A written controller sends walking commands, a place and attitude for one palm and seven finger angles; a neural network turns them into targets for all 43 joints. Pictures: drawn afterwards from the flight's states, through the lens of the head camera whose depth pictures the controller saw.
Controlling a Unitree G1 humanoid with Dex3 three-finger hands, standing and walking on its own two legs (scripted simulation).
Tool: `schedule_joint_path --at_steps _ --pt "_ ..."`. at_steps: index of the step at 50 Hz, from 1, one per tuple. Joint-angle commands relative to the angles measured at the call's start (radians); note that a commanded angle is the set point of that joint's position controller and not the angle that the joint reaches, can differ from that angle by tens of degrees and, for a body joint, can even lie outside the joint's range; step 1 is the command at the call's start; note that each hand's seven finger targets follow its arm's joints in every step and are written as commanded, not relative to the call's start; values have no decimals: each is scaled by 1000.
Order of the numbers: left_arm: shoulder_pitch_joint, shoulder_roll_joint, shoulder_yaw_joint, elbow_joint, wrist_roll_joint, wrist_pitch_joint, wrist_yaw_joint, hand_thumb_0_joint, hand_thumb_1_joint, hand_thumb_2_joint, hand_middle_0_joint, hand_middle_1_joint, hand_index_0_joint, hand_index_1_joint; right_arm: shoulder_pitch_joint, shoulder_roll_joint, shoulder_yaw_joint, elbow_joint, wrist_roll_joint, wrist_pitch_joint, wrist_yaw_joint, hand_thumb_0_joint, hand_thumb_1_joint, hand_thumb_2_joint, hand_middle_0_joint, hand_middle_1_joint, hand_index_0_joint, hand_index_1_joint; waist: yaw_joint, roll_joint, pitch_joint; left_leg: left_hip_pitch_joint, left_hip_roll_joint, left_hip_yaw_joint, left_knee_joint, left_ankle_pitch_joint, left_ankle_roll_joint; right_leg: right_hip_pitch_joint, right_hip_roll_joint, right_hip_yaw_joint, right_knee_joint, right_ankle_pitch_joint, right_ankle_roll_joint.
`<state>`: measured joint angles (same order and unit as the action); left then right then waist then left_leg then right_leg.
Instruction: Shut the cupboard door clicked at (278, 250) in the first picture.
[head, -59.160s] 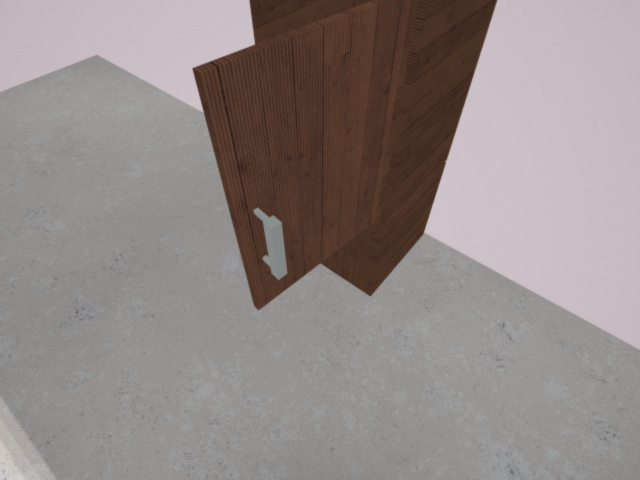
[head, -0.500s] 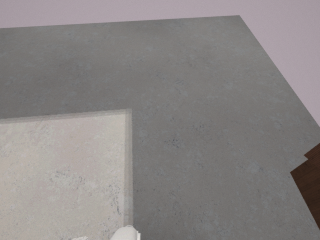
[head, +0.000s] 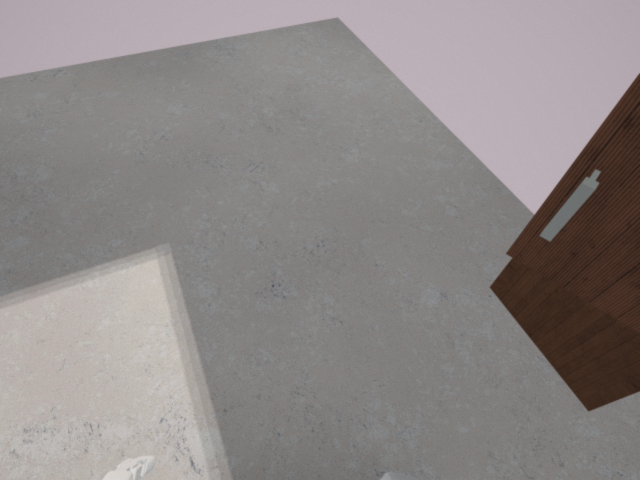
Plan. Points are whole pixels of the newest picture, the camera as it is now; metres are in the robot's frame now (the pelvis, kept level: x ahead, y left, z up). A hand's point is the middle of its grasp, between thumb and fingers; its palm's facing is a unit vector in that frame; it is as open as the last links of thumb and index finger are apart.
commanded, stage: turn to face it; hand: left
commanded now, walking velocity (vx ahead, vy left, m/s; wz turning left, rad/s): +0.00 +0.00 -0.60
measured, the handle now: (570, 205) +0.63 -0.47 -0.10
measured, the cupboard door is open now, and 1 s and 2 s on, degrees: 25 25 25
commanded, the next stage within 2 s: take the last steps up to it in 1.00 s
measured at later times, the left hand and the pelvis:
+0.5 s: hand (201, 469) +0.15 +0.18 -0.18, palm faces -0.21 -0.96 -0.20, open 7.4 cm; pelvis +0.04 +0.00 -0.01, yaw -17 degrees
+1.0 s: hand (272, 404) +0.24 +0.09 -0.15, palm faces -0.50 -0.82 -0.27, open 7.4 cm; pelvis +0.04 -0.03 -0.01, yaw -31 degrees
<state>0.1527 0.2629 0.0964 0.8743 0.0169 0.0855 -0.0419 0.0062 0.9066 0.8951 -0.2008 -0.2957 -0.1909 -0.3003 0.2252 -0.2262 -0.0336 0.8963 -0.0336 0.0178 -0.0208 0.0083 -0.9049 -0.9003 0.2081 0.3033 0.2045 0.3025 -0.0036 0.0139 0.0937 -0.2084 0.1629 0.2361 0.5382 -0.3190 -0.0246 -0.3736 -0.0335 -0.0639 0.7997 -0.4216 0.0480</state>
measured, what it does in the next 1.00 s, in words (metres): steps on the spot, turning right: right foot, then left foot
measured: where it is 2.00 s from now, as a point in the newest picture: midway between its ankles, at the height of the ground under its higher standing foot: outside the picture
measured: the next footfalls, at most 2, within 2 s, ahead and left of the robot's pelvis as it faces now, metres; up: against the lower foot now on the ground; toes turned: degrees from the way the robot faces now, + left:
right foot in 0.06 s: +0.04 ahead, -0.13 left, +0.00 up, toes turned -7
left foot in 0.48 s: +0.12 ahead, +0.10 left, +0.00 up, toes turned -14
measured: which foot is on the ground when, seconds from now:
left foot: down 0.00-0.06, up 0.08-0.46, down 0.48-0.90, up 0.92-1.00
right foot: up 0.00-0.04, down 0.06-0.48, up 0.50-0.88, down 0.90-1.00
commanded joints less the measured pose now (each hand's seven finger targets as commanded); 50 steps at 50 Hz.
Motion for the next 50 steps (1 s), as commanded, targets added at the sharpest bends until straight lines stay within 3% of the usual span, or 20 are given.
schedule_joint_path --at_steps 1,2,3,5,6,10,19,22,23,24,25,26,31,39,42,43,44,45,46,50 --pt "76 76 10 -67 5 -44 2 0 900 900 -200 -300 -200 -300 -11 -221 -68 -55 11 -11 -4 0 -900 -900 200 300 200 300 37 142 -157 3 165 -78 58 398 58 216 27 -35 -317 233 -48" --pt "156 170 25 -46 13 -57 13 0 900 900 -200 -300 -200 -300 -9 -170 -62 -72 22 -8 5 0 -900 -900 200 300 200 300 75 -85 -200 -143 75 -11 261 178 -8 378 -128 163 -437 393 -104" --pt "205 270 45 -30 14 -66 30 0 900 900 -200 -300 -200 -300 -72 -95 -37 -127 19 -5 5 0 -900 -900 200 300 200 300 105 -349 -172 -395 -83 -36 510 -339 -56 425 -345 489 -452 784 -220" --pt "166 244 35 -43 -1 -58 46 0 900 900 -200 -300 -200 -300 -97 -116 -35 -127 21 13 -6 0 -900 -900 200 300 200 300 81 -195 -119 -461 -47 -230 664 -263 -45 342 -338 418 -466 668 -281" --pt "115 209 34 -50 1 -65 54 0 900 900 -200 -300 -200 -300 -93 -118 -37 -114 18 7 -10 0 -900 -900 200 300 200 300 56 -294 -139 -495 -46 -241 673 -217 -54 362 -286 455 -455 686 -265" --pt "42 153 10 -72 -2 -73 55 0 900 900 -200 -300 -200 -300 -48 -119 -38 -71 16 16 2 0 -900 -900 200 300 200 300 4 -145 -164 -359 -60 -233 584 -64 -76 274 -189 291 -427 688 -226" --pt "56 180 25 -63 11 -63 50 0 900 900 -200 -300 -200 -300 -92 -101 -34 -105 27 2 -1 0 -900 -900 200 300 200 300 20 -176 -136 -230 -120 -225 238 -102 -64 205 -179 431 -415 563 -246" --pt "19 162 24 -61 2 -55 50 0 900 900 -200 -300 -200 -300 -8 -108 -34 -76 34 -10 -10 0 -900 -900 200 300 200 300 -23 -155 -157 -18 -144 -222 -48 74 -53 111 -116 438 -323 548 -172" --pt "10 129 16 -71 -8 -49 48 0 900 900 -200 -300 -200 -300 45 -149 -39 -64 29 -21 -15 0 -900 -900 200 300 200 300 -44 -53 -180 120 -69 -272 -180 140 -36 12 -42 371 -250 404 -119" --pt "48 64 5 -85 -18 -45 39 0 900 900 -200 -300 -200 -300 62 -246 -55 -67 13 -30 -18 0 -900 -900 200 300 200 300 -36 235 -200 236 179 -527 -254 235 53 -163 107 235 -55 36 -52" --pt "27 78 4 -97 -10 -46 35 0 900 900 -200 -300 -200 -300 82 -280 -57 -78 9 -23 -23 0 -900 -900 200 300 200 300 -48 280 -180 168 327 -622 -257 346 159 -185 95 130 175 -217 -25" --pt "23 94 11 -102 -3 -45 30 0 900 900 -200 -300 -200 -300 51 -258 -48 -98 0 -18 -22 0 -900 -900 200 300 200 300 -34 168 -142 60 323 -586 -257 310 202 -157 50 147 305 -190 -22" --pt "35 71 15 -55 3 -24 5 0 900 900 -200 -300 -200 -300 -25 -178 -27 -102 0 -25 -29 0 -900 -900 200 300 200 300 7 166 -106 81 157 -290 -214 467 141 -180 18 88 362 -26 12" --pt "-33 27 -10 -73 2 -34 5 0 900 900 -200 -300 -200 -300 67 -206 -52 -35 1 -16 -13 0 -900 -900 200 300 200 300 -41 214 -164 156 177 -197 -126 587 154 -34 32 -17 -14 -26 -9" --pt "25 45 -12 -52 1 -43 12 0 900 900 -200 -300 -200 -300 50 -212 -58 -24 7 -11 -6 0 -900 -900 200 300 200 300 -6 195 -166 80 161 -165 -52 533 109 131 45 -33 -248 134 -34" --pt "83 69 -5 -31 3 -48 15 0 900 900 -200 -300 -200 -300 28 -207 -59 -26 13 -9 -4 0 -900 -900 200 300 200 300 26 148 -176 10 128 -132 15 427 66 242 27 -10 -372 266 -47" --pt "136 151 10 -14 12 -60 25 0 900 900 -200 -300 -200 -300 26 -154 -52 -38 24 -7 0 0 -900 -900 200 300 200 300 49 -53 -199 -148 42 -61 173 185 1 396 -138 185 -457 455 -99" --pt "180 243 28 4 16 -66 39 0 900 900 -200 -300 -200 -300 -39 -83 -30 -85 22 -4 1 0 -900 -900 200 300 200 300 83 -306 -161 -363 -95 -53 399 -324 -42 418 -350 444 -466 758 -215" --pt "193 240 19 6 4 -64 49 0 900 900 -200 -300 -200 -300 -44 -112 -27 -78 23 13 -11 0 -900 -900 200 300 200 300 87 -236 -169 -360 -78 -193 534 -327 -32 342 -380 433 -467 742 -289" --pt "58 123 -5 -13 -1 -72 64 0 900 900 -200 -300 -200 -300 -12 -114 -32 -18 15 15 -7 0 -900 -900 200 300 200 300 9 -239 -107 -392 -62 -235 613 -127 -53 310 -224 251 -433 822 -240"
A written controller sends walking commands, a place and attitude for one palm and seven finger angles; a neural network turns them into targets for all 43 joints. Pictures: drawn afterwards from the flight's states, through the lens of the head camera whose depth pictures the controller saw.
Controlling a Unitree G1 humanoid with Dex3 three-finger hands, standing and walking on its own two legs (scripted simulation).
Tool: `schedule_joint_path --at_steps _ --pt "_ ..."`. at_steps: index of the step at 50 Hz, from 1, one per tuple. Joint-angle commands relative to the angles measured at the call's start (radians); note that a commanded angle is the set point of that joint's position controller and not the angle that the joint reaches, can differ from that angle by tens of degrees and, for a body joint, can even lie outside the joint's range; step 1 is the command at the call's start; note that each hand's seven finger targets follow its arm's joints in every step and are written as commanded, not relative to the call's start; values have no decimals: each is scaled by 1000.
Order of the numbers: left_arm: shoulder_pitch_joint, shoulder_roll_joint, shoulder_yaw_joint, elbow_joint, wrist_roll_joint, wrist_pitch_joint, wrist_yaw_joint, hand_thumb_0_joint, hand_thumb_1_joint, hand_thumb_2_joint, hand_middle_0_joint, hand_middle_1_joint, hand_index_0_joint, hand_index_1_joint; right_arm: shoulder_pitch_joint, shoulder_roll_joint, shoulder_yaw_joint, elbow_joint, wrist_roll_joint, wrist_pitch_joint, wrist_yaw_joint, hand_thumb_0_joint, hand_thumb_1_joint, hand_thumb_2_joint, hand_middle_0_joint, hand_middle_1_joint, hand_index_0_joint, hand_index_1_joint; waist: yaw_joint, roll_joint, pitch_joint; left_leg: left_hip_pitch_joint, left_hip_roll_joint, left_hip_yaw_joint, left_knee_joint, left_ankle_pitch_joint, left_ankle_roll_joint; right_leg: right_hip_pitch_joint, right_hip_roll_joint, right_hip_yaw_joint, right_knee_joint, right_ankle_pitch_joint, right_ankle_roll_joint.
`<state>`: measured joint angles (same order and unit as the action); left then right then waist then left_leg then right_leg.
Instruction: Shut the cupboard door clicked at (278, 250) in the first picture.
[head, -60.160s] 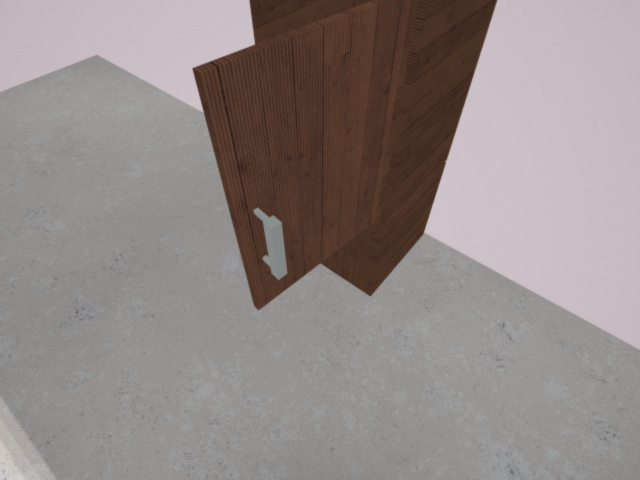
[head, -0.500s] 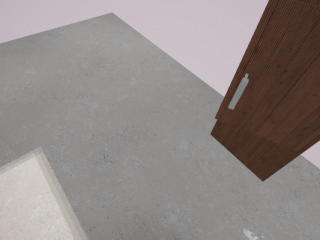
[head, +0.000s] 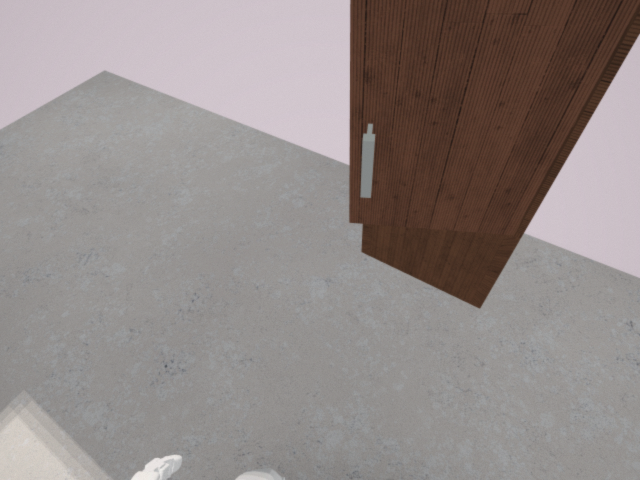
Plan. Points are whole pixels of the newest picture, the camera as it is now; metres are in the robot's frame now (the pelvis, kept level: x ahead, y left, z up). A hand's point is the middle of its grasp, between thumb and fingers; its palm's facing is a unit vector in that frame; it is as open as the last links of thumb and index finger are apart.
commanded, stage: take the last steps up to it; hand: left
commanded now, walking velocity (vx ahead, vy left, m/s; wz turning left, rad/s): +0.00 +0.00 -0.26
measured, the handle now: (368, 161) +0.74 -0.07 -0.10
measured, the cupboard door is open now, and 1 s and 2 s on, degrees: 25 25 25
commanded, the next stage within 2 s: come to a stop and stand still in 0.86 s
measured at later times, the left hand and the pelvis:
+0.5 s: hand (200, 474) +0.15 +0.19 -0.16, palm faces -0.11 -0.98 -0.15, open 7.4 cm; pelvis +0.08 +0.00 +0.02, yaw -8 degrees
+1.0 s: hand (315, 356) +0.33 +0.03 -0.16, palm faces -0.16 -0.97 -0.20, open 7.3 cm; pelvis +0.23 -0.13 +0.01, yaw -10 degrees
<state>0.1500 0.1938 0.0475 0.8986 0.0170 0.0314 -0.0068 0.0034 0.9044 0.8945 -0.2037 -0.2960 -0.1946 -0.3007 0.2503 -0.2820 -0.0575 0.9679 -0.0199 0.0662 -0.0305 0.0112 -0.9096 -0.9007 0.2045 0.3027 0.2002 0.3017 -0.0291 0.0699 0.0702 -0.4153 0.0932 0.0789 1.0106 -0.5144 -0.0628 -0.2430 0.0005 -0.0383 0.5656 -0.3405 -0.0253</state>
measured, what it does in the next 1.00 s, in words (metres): walks ahead: left foot, then right foot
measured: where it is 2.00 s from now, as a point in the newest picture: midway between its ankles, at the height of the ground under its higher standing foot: (377, 479)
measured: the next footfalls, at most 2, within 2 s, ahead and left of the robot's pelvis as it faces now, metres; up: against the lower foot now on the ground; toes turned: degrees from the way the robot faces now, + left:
left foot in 0.28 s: +0.08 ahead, +0.12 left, +0.00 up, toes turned +2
right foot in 0.76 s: +0.25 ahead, -0.22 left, +0.00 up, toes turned -13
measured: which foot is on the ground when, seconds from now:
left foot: up 0.00-0.26, down 0.28-0.76, up 0.78-1.00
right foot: down 0.00-0.28, up 0.30-0.74, down 0.76-1.00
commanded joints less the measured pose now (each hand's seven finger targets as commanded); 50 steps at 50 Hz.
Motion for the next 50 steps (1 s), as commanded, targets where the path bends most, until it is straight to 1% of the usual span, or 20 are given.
schedule_joint_path --at_steps 1,5,9,12,13,14,15,16,19,22,28,32,34,36,37,38,39,40,44,50 --pt "51 184 42 -41 -1 -21 29 0 900 900 -200 -300 -200 -300 -24 -48 -6 -81 2 -32 7 0 -900 -900 200 300 200 300 23 -257 -104 -151 -4 -71 114 97 -18 167 -238 201 -199 727 -158" --pt "56 190 45 -34 5 -25 29 0 900 900 -200 -300 -200 -300 -34 -25 -4 -71 4 -28 13 0 -900 -900 200 300 200 300 27 -197 -92 -73 -29 -45 -29 131 -19 105 -232 215 -237 540 -165" --pt "63 200 56 -17 11 -24 15 0 900 900 -200 -300 -200 -300 -48 -15 -3 -87 -3 -50 15 0 -900 -900 200 300 200 300 37 -238 -70 -17 -34 -8 -228 103 -11 94 -223 274 -277 220 -184" --pt "34 181 56 -4 5 -23 4 0 900 900 -200 -300 -200 -300 63 -16 -3 -49 -6 -80 9 0 -900 -900 200 300 200 300 -22 -215 -68 236 -55 24 -511 222 7 -45 -159 259 -196 20 -136" --pt "38 139 48 -9 -3 -19 -2 0 900 900 -200 -300 -200 -300 137 -57 -8 -24 -10 -93 2 0 -900 -900 200 300 200 300 -50 -79 -85 401 -13 -35 -628 227 20 -171 -91 213 -76 -54 -92" --pt "53 67 34 -28 -11 -16 -12 0 900 900 -200 -300 -200 -300 223 -168 -33 -2 -28 -101 -4 0 -900 -900 200 300 200 300 -79 234 -88 500 263 -412 -755 44 100 -377 53 82 210 -201 -21" --pt "-7 86 32 -66 3 -16 -17 0 900 900 -200 -300 -200 -300 268 -215 -38 -5 -28 -99 -16 0 -900 -900 200 300 200 300 -99 241 -59 446 428 -610 -847 -51 190 -464 40 68 428 -265 -4" --pt "-38 118 45 -78 14 -15 -28 0 900 900 -200 -300 -200 -300 229 -198 -33 -26 -25 -95 -16 0 -900 -900 200 300 200 300 -79 105 18 344 436 -563 -879 -106 224 -480 -29 120 532 -186 -8" --pt "16 114 58 -20 26 -8 -45 0 900 900 -200 -300 -200 -300 117 -89 2 -46 -21 -113 -19 0 -900 -900 200 300 200 300 -5 99 75 250 289 -303 -859 166 116 -452 -52 111 635 27 19" --pt "50 73 44 8 15 -5 -48 0 900 900 -200 -300 -200 -300 161 -59 9 -20 -15 -130 -24 0 -900 -900 200 300 200 300 3 78 8 349 227 -107 -786 534 101 -444 -38 71 619 100 37" --pt "-76 46 18 -24 12 -5 -56 0 900 900 -200 -300 -200 -300 237 -67 -4 37 -18 -127 -14 0 -900 -900 200 300 200 300 -29 109 28 411 243 9 -770 627 156 -462 -75 -6 359 170 42" --pt "-116 63 16 -24 7 -14 -56 0 900 900 -200 -300 -200 -300 228 -86 -16 60 -22 -119 -9 0 -900 -900 200 300 200 300 -40 127 49 363 260 28 -738 641 154 -303 -53 -55 138 132 12" --pt "-44 78 23 -1 8 -23 -53 0 900 900 -200 -300 -200 -300 199 -109 -22 64 -17 -117 -9 0 -900 -900 200 300 200 300 1 115 4 345 263 50 -659 769 142 -156 -25 -74 61 128 -10" --pt "215 139 44 87 12 -43 -41 0 900 900 -200 -300 -200 -300 153 -106 -22 61 -3 -117 -2 0 -900 -900 200 300 200 300 125 15 -133 229 174 119 -362 766 86 218 7 -70 -68 212 -37" --pt "351 246 69 125 20 -56 -24 0 900 900 -200 -300 -200 -300 160 -40 -11 48 14 -116 11 0 -900 -900 200 300 200 300 177 -253 -235 2 54 169 -71 394 56 445 -197 169 -145 181 -112" --pt "386 290 74 142 5 -58 -13 0 900 900 -200 -300 -200 -300 163 14 3 17 22 -110 4 0 -900 -900 200 300 200 300 159 -376 -302 -113 -57 66 199 -152 47 462 -386 446 -250 263 -189" --pt "317 277 68 124 -5 -54 -2 0 900 900 -200 -300 -200 -300 122 4 2 6 22 -100 4 0 -900 -900 200 300 200 300 140 -276 -214 -161 -14 -32 289 -112 70 350 -388 425 -308 179 -213" --pt "237 225 57 110 -1 -59 6 0 900 900 -200 -300 -200 -300 91 14 -1 16 18 -101 7 0 -900 -900 200 300 200 300 109 -275 -173 -187 14 -54 318 -15 68 281 -343 386 -309 218 -200" --pt "66 98 12 77 2 -77 23 0 900 900 -200 -300 -200 -300 125 54 5 51 -6 -74 14 0 -900 -900 200 300 200 300 -11 -137 -94 -46 46 -48 139 114 44 32 -248 95 -297 460 -168" --pt "99 60 -3 114 2 -92 28 0 900 900 -200 -300 -200 -300 58 92 25 31 -3 -68 17 0 -900 -900 200 300 200 300 -8 -123 -64 8 4 -23 -202 170 25 48 -246 100 -301 636 -193"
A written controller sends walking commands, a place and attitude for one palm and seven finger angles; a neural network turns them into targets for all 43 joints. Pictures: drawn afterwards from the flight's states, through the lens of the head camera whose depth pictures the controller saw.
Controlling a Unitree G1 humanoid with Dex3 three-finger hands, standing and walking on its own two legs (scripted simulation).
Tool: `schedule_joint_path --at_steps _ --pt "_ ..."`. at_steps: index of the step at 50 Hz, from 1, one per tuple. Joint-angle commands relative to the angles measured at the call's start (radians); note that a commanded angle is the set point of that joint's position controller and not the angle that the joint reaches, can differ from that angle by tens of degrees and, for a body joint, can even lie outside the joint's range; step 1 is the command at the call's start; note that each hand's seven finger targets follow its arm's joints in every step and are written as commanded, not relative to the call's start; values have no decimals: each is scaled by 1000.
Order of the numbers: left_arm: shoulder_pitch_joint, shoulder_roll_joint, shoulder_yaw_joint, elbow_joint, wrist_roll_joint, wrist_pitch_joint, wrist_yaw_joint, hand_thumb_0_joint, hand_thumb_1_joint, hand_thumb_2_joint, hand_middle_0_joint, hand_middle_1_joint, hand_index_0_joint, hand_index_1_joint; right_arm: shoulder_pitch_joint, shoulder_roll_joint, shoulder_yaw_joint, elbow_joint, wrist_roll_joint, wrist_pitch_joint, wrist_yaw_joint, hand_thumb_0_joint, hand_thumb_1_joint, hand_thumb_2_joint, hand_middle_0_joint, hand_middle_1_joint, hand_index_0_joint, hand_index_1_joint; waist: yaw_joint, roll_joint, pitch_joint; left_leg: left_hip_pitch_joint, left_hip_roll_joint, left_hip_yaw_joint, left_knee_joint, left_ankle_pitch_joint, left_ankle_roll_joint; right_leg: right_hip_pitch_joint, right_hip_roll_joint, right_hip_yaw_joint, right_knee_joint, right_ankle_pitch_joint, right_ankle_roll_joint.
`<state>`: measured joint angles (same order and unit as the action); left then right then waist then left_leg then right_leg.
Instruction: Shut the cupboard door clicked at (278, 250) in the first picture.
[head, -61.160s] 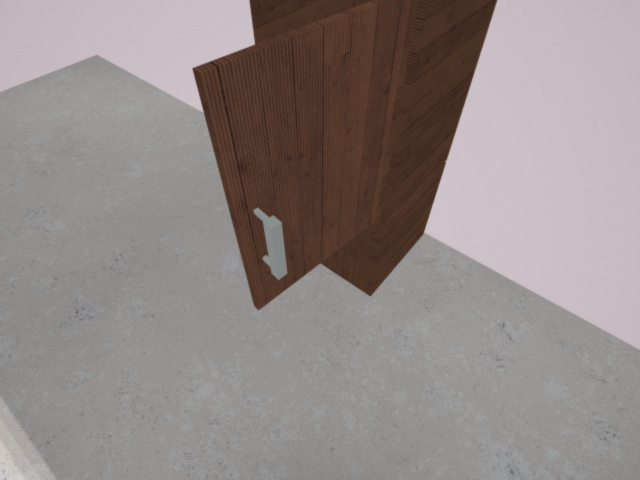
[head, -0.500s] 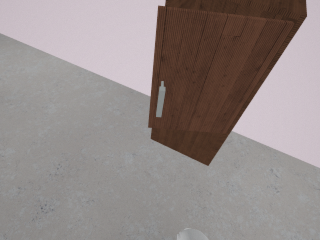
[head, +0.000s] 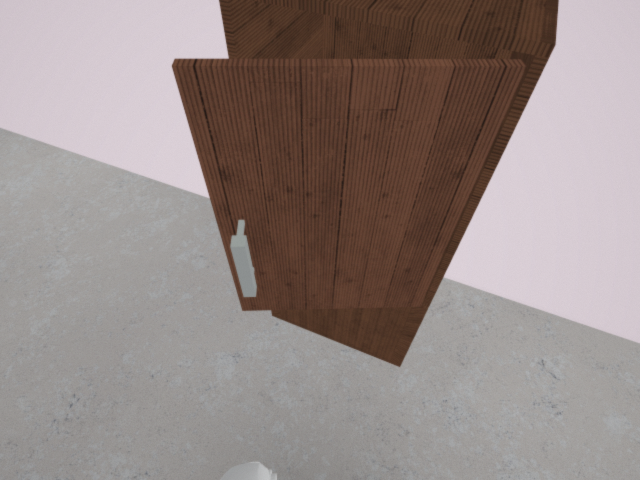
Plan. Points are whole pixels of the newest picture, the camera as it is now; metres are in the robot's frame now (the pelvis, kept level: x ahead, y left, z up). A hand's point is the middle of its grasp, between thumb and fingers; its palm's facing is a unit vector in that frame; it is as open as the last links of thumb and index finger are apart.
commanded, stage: come to a stop and stand still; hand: left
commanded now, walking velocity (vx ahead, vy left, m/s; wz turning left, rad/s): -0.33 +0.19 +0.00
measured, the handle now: (245, 259) +0.49 +0.15 -0.10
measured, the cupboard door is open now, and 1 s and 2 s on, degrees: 25 25 25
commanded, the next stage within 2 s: look again from close up in 1.48 s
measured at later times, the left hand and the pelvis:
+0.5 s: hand out of the picture +0.05 +0.18 -0.16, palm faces +0.03 -0.95 -0.31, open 7.4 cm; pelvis +0.03 -0.02 +0.00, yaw -2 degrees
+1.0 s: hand out of the picture +0.05 +0.26 -0.16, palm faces +0.01 -0.96 -0.28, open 7.4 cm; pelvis -0.04 +0.04 -0.01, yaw -2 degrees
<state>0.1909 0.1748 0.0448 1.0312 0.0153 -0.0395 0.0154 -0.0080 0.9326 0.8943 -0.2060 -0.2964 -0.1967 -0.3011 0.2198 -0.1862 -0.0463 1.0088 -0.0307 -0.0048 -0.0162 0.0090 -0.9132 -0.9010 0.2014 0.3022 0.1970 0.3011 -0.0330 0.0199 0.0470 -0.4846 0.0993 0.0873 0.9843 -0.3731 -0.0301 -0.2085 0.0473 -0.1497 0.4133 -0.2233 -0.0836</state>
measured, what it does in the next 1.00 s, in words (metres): steps on the spot: left foot, then left foot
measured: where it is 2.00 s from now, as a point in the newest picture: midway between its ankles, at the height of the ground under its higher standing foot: outside the picture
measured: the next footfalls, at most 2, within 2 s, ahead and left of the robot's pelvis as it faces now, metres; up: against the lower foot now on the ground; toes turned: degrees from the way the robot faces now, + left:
left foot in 0.12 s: +0.13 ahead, +0.09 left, +0.00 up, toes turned +4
left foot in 0.76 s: +0.00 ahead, +0.14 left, +0.00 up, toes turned -1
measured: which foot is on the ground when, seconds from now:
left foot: up 0.00-0.10, down 0.12-0.40, up 0.42-0.74, down 0.76-1.00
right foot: down 0.00-1.00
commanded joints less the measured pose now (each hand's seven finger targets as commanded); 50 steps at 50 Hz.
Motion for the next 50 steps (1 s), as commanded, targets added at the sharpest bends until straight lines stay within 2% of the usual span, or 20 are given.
schedule_joint_path --at_steps 1,4,6,9,13,17,18,19,20,22,25,28,32,36,37,38,39,42,46,50 --pt "63 80 -2 -17 3 -22 10 0 900 900 -200 -300 -200 -300 72 2 20 -12 12 1 -1 0 -900 -900 200 300 200 300 4 -52 -51 108 -13 -37 -251 39 -10 45 -294 220 -120 604 -127" --pt "76 100 -3 -1 -9 -13 25 0 900 900 -200 -300 -200 -300 77 -21 25 6 20 -1 -7 0 -900 -900 200 300 200 300 -1 -24 -95 273 -32 -62 -500 343 2 75 -253 195 4 725 -42" --pt "104 86 -3 -12 -20 9 38 0 900 900 -200 -300 -200 -300 78 -102 11 -9 21 -4 -21 0 -900 -900 200 300 200 300 16 22 -120 388 98 -150 -477 900 79 13 -189 165 42 492 62" --pt "119 88 -1 -26 -5 44 46 0 900 900 -200 -300 -200 -300 29 -129 1 -29 21 20 -37 0 -900 -900 200 300 200 300 28 140 -30 353 150 -200 -508 955 143 -37 -135 149 83 219 79" --pt "136 94 11 -46 -3 62 37 0 900 900 -200 -300 -200 -300 -18 -154 -13 -63 15 33 -35 0 -900 -900 200 300 200 300 48 132 -101 355 193 -236 -562 892 190 -29 -95 145 203 -126 66" --pt "172 89 17 -60 5 68 31 0 900 900 -200 -300 -200 -300 -82 -153 -23 -97 16 42 -28 0 -900 -900 200 300 200 300 72 56 -165 318 152 -207 -518 656 178 12 -93 184 138 -29 58" --pt "178 108 17 -64 10 64 33 0 900 900 -200 -300 -200 -300 -89 -142 -23 -105 20 43 -25 0 -900 -900 200 300 200 300 70 -32 -175 284 93 -175 -463 533 136 41 -135 253 47 184 46" --pt "160 143 21 -73 16 57 35 0 900 900 -200 -300 -200 -300 -75 -112 -24 -111 24 46 -21 0 -900 -900 200 300 200 300 56 -179 -174 220 -4 -96 -374 337 80 78 -252 376 -22 362 7" --pt "140 168 27 -74 17 53 36 0 900 900 -200 -300 -200 -300 -80 -87 -21 -109 23 57 -15 0 -900 -900 200 300 200 300 60 -269 -108 128 -118 -46 -239 -61 29 78 -378 467 -81 545 -44" --pt "111 135 16 -70 15 49 41 0 900 900 -200 -300 -200 -300 -51 -82 -25 -74 20 80 -15 0 -900 -900 200 300 200 300 37 -208 -76 105 -104 -145 -56 -152 25 32 -368 399 -86 629 -54" --pt "82 140 10 -72 6 38 35 0 900 900 -200 -300 -200 -300 -61 -68 -16 -43 25 73 -12 0 -900 -900 200 300 200 300 27 -128 -38 67 -96 -124 6 -93 7 76 -306 318 -46 706 -67" --pt "123 155 12 -51 3 29 34 0 900 900 -200 -300 -200 -300 -62 -58 -6 -25 27 63 -10 0 -900 -900 200 300 200 300 48 -103 -58 78 -85 -101 -102 -93 -8 164 -292 306 -42 720 -61" --pt "135 160 14 -22 5 23 33 0 900 900 -200 -300 -200 -300 -37 -51 3 -4 32 47 -15 0 -900 -900 200 300 200 300 63 -163 -91 144 -74 -84 -309 -93 -11 238 -292 324 -38 721 -78" --pt "74 144 6 -7 -9 25 31 0 900 900 -200 -300 -200 -300 73 -52 14 53 29 27 -21 0 -900 -900 200 300 200 300 16 -158 -108 341 -61 -92 -613 163 0 152 -246 292 -14 533 -21" --pt "68 316 1 -104 12 -1 38 0 900 900 -200 -300 -200 -300 19 -212 -9 -66 4 -2 -18 0 -900 -900 200 300 200 300 5 -19 -1 255 -87 -149 -535 362 53 159 -181 252 92 631 61" --pt "78 267 31 -116 -3 -3 38 0 900 900 -200 -300 -200 -300 28 -197 -35 -82 7 -32 -16 0 -900 -900 200 300 200 300 29 71 -168 284 -29 -132 -489 388 57 153 -219 264 136 500 33" --pt "79 228 30 -103 -5 -6 36 0 900 900 -200 -300 -200 -300 14 -168 -33 -72 0 -32 -23 0 -900 -900 200 300 200 300 36 122 -210 294 -29 -117 -465 373 59 158 -221 294 102 511 12" --pt "70 235 19 -117 5 -1 32 0 900 900 -200 -300 -200 -300 12 -130 -20 -102 10 -10 -19 0 -900 -900 200 300 200 300 34 -77 -102 207 -68 -111 -392 87 52 71 -285 378 -36 230 -43" --pt "-45 261 31 -158 7 14 20 0 900 900 -200 -300 -200 -300 50 -193 -36 -106 5 -21 -8 0 -900 -900 200 300 200 300 0 -95 47 232 -48 -154 -487 113 81 -160 -190 289 -80 -213 -8" --pt "-29 248 20 -159 6 31 8 0 900 900 -200 -300 -200 -300 -16 -265 -35 -130 -2 -34 -4 0 -900 -900 200 300 200 300 38 116 71 65 37 -300 -748 -149 117 -58 -90 154 84 -115 48"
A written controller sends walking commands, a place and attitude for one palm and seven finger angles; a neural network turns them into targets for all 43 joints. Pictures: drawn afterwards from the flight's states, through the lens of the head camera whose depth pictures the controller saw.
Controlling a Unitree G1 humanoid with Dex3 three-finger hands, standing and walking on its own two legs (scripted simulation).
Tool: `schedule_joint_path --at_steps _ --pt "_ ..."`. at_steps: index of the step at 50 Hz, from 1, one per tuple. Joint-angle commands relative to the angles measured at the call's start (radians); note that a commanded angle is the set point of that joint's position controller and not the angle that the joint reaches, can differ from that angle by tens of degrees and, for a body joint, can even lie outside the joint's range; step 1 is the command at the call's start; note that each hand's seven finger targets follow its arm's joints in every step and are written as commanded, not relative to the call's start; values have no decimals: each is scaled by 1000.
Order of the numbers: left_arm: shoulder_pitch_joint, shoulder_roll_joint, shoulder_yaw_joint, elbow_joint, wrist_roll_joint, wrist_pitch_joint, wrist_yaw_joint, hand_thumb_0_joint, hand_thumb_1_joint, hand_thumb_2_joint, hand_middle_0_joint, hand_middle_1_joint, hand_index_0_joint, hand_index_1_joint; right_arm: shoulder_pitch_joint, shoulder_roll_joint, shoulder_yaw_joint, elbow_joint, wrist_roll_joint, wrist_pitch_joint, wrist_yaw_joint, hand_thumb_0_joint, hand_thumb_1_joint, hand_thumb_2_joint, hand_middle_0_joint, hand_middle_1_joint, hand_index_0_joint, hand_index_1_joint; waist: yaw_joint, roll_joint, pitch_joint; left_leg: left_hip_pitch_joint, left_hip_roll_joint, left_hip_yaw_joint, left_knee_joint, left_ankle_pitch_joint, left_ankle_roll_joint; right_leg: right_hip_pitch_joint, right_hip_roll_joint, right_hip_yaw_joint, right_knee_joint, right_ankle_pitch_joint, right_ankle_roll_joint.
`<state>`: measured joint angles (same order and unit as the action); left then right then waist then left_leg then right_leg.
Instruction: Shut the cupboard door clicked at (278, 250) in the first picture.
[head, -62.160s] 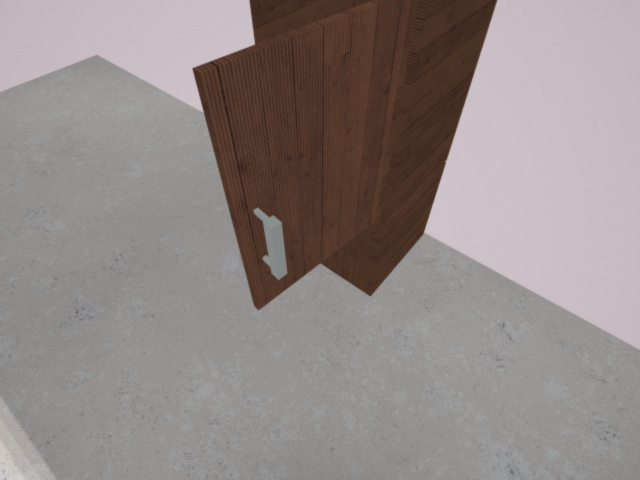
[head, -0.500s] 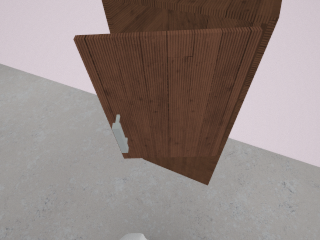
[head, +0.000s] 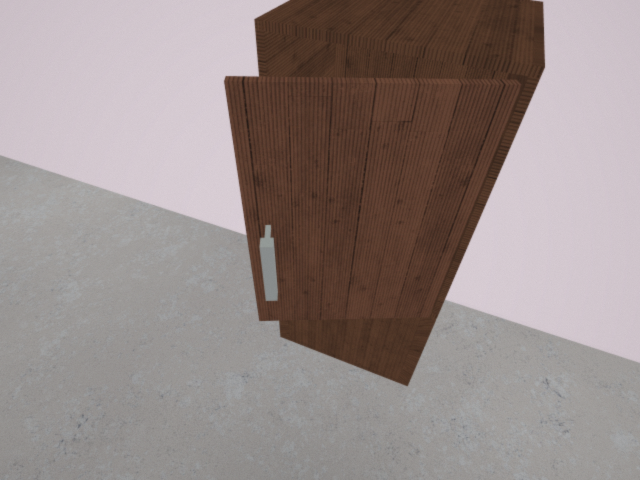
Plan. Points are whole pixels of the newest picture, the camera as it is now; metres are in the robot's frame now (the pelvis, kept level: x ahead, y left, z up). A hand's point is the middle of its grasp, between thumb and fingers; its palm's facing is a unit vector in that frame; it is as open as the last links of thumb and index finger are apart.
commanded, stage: come to a stop and stand still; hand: left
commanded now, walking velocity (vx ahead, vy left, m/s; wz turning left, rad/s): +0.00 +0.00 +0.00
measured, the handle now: (269, 263) +0.53 +0.12 -0.10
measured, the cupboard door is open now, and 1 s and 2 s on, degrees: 25 25 25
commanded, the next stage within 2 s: look again from close up in 0.48 s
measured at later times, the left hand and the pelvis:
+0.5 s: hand out of the picture -0.02 +0.27 -0.16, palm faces +0.01 -0.95 -0.30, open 7.4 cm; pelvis -0.03 +0.03 +0.01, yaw +0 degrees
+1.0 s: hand out of the picture +0.05 +0.23 -0.15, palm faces +0.00 -0.95 -0.30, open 7.4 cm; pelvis +0.00 +0.00 +0.01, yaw +1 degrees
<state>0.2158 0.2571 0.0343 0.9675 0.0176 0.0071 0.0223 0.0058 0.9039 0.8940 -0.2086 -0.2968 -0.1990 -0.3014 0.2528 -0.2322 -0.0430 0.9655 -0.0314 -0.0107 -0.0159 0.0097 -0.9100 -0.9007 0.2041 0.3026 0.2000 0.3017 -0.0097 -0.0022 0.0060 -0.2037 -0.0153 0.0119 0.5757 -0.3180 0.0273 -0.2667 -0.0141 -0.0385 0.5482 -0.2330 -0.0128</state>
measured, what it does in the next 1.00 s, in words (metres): stands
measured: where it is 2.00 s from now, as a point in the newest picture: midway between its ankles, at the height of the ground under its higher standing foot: outside the picture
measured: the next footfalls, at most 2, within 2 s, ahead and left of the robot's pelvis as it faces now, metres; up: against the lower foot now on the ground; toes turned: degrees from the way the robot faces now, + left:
left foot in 1.92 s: +0.12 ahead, +0.06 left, +0.00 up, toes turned +11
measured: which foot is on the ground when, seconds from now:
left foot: down 0.00-1.00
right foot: down 0.00-1.00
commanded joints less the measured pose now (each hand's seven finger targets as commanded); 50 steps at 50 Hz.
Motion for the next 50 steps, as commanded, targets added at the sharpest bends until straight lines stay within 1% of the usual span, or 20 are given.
schedule_joint_path --at_steps 1,2,3,5,8,11,14,18,21,24,28,31,33,35,37,41,43,47,49,50 --pt "-39 165 28 -88 7 -14 -2 0 900 900 -200 -300 -200 -300 -75 -234 -42 -96 2 -31 -6 0 -900 -900 200 300 200 300 27 158 99 -230 164 -247 -366 -222 67 29 -27 31 -29 -66 -19" --pt "-30 161 24 -85 10 -13 -4 0 900 900 -200 -300 -200 -300 -80 -230 -37 -100 3 -33 -6 0 -900 -900 200 300 200 300 35 137 89 -233 166 -245 -369 -213 72 50 -29 32 -29 -54 -19" --pt "-24 169 26 -78 10 -16 -7 0 900 900 -200 -300 -200 -300 -83 -236 -37 -101 4 -34 -6 0 -900 -900 200 300 200 300 35 95 65 -210 165 -244 -355 -185 71 62 -35 38 -41 -36 -19" --pt "-32 181 25 -67 8 -20 -11 0 900 900 -200 -300 -200 -300 -81 -247 -35 -93 5 -37 -6 0 -900 -900 200 300 200 300 28 49 29 -164 156 -227 -334 -129 63 71 -46 53 -66 -11 -20" --pt "-43 200 21 -61 7 -20 -13 0 900 900 -200 -300 -200 -300 -77 -265 -33 -82 7 -38 -3 0 -900 -900 200 300 200 300 21 53 32 -143 158 -237 -363 -152 53 60 -52 60 -77 -19 -21" --pt "-34 214 19 -40 9 -16 -14 0 900 900 -200 -300 -200 -300 -97 -284 -35 -69 9 -29 1 0 -900 -900 200 300 200 300 24 46 74 -178 163 -245 -394 -252 49 56 -57 61 -83 -44 -14" --pt "-20 219 15 -23 10 -15 -15 0 900 900 -200 -300 -200 -300 -102 -291 -33 -51 10 -24 3 0 -900 -900 200 300 200 300 23 42 80 -182 160 -241 -398 -273 45 62 -58 68 -91 -52 -13" --pt "2 223 10 1 10 -19 -16 0 900 900 -200 -300 -200 -300 -106 -287 -29 -29 12 -19 5 0 -900 -900 200 300 200 300 21 23 59 -165 144 -217 -375 -260 43 71 -68 88 -122 -61 -12" --pt "9 229 6 14 9 -23 -15 0 900 900 -200 -300 -200 -300 -111 -285 -27 -15 14 -16 7 0 -900 -900 200 300 200 300 17 9 70 -151 130 -203 -358 -236 37 51 -80 113 -149 -83 -15" --pt "16 226 1 28 10 -25 -14 0 900 900 -200 -300 -200 -300 -110 -281 -23 2 15 -17 7 0 -900 -900 200 300 200 300 13 33 64 -138 127 -198 -356 -223 34 45 -84 116 -156 -81 -14" --pt "18 224 -3 44 7 -31 -11 0 900 900 -200 -300 -200 -300 -108 -266 -17 20 18 -17 8 0 -900 -900 200 300 200 300 7 17 47 -98 114 -182 -328 -155 30 34 -99 135 -186 -85 -16" --pt "23 219 -6 57 6 -33 -9 0 900 900 -200 -300 -200 -300 -109 -266 -15 35 19 -20 7 0 -900 -900 200 300 200 300 7 38 33 -83 116 -184 -332 -141 28 40 -100 132 -186 -66 -13" --pt "22 216 -7 64 6 -34 -6 0 900 900 -200 -300 -200 -300 -110 -258 -12 41 20 -22 7 0 -900 -900 200 300 200 300 9 39 36 -82 118 -185 -332 -99 29 55 -103 125 -182 -16 -13" --pt "19 211 -8 71 5 -35 -5 0 900 900 -200 -300 -200 -300 -113 -257 -12 47 20 -22 6 0 -900 -900 200 300 200 300 9 29 50 -81 116 -180 -332 -89 26 50 -104 128 -190 -17 -11" --pt "16 211 -9 73 4 -37 -3 0 900 900 -200 -300 -200 -300 -108 -249 -9 56 21 -21 6 0 -900 -900 200 300 200 300 8 5 51 -68 114 -171 -320 -41 25 52 -108 131 -199 1 -14" --pt "-3 212 -9 75 0 -43 -2 0 900 900 -200 -300 -200 -300 -109 -244 -4 70 22 -26 4 0 -900 -900 200 300 200 300 7 -19 18 -25 108 -143 -287 81 21 73 -119 139 -209 49 -15" --pt "-13 214 -7 71 -1 -45 0 0 900 900 -200 -300 -200 -300 -110 -243 -2 75 21 -28 3 0 -900 -900 200 300 200 300 5 -26 -9 -1 109 -135 -268 155 21 92 -121 142 -204 107 -18" --pt "-33 223 -4 66 -3 -49 2 0 900 900 -200 -300 -200 -300 -118 -243 0 84 21 -29 2 0 -900 -900 200 300 200 300 7 -27 -46 24 113 -124 -257 218 16 132 -126 136 -199 189 -22" --pt "-49 227 -4 64 -5 -49 2 0 900 900 -200 -300 -200 -300 -130 -246 2 89 20 -27 2 0 -900 -900 200 300 200 300 7 -15 -30 19 113 -118 -262 223 12 134 -128 140 -201 207 -23" --pt "-56 228 -3 61 -5 -49 2 0 900 900 -200 -300 -200 -300 -132 -247 2 91 20 -27 2 0 -900 -900 200 300 200 300 8 -24 -31 20 113 -119 -264 219 11 138 -128 141 -205 205 -23"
